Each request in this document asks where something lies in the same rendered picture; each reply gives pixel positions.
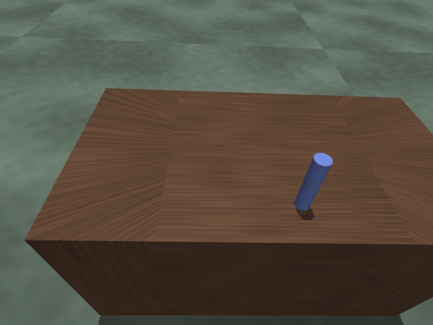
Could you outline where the can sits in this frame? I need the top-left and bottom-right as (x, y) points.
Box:
(294, 153), (333, 211)

